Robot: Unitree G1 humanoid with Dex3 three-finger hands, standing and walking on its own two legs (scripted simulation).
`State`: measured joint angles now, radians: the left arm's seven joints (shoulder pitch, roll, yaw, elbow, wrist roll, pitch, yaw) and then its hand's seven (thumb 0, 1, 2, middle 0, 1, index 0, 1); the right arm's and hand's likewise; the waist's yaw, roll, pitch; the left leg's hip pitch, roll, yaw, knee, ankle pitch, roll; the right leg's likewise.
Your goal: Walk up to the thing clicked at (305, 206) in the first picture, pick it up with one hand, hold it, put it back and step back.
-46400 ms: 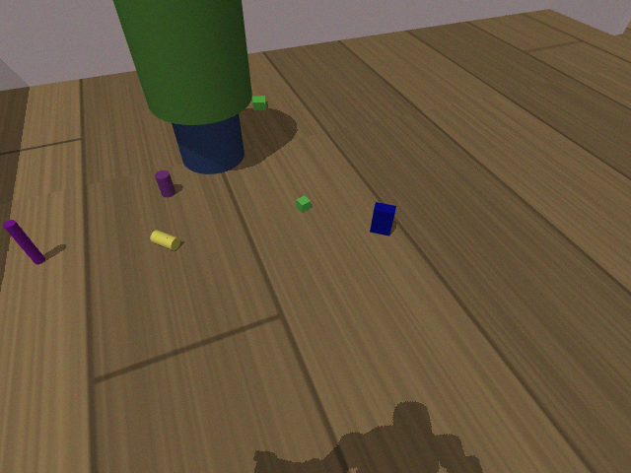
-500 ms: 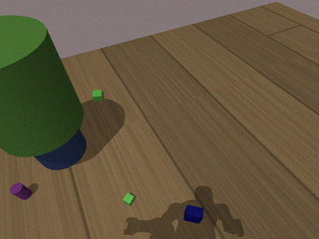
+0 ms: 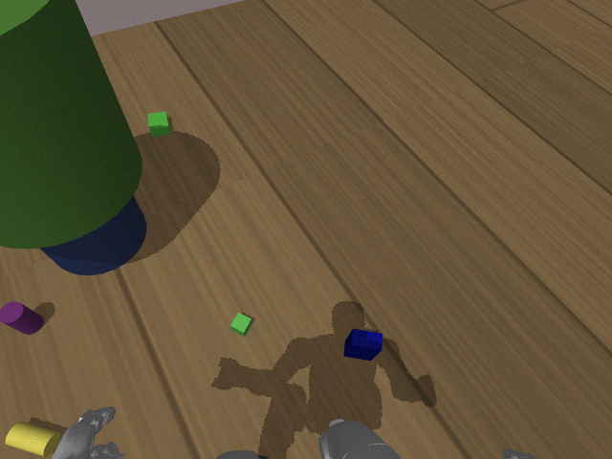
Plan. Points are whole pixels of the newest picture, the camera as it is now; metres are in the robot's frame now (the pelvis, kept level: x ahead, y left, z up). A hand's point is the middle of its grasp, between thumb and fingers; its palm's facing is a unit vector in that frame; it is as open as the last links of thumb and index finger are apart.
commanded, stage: step back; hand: left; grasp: from above
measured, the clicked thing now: (241, 324) +0.51 +0.15 -0.75
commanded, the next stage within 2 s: none
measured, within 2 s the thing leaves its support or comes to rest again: neither
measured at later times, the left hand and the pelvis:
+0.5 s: hand out of the picture +0.03 +0.25 -0.14, palm faces -0.02 -0.92 -0.38, open 7.4 cm; pelvis -0.11 -0.01 -0.01, yaw +0 degrees
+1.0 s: hand out of the picture -0.18 +0.25 -0.17, palm faces -0.07 -0.91 -0.40, open 7.4 cm; pelvis -0.27 -0.03 -0.02, yaw -5 degrees
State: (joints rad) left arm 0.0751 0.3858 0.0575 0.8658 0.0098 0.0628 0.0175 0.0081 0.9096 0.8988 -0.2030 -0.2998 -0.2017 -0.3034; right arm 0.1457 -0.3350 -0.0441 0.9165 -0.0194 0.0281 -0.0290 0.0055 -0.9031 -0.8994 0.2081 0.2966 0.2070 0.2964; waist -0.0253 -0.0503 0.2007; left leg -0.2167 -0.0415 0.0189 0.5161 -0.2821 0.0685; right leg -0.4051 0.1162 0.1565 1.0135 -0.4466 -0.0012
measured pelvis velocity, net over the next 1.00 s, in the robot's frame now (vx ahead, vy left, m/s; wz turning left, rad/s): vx -0.27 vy -0.03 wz -0.09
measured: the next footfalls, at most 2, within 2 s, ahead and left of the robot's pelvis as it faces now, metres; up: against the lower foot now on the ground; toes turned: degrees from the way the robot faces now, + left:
right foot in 0.16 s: +0.02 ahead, -0.11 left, +0.00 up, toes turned +2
left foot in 0.56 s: -0.12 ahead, +0.11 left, +0.00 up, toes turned -2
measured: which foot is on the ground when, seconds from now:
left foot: down 0.00-0.22, up 0.24-0.54, down 0.56-1.00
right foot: up 0.00-0.14, down 0.16-0.60, up 0.62-0.98, down 1.00-1.00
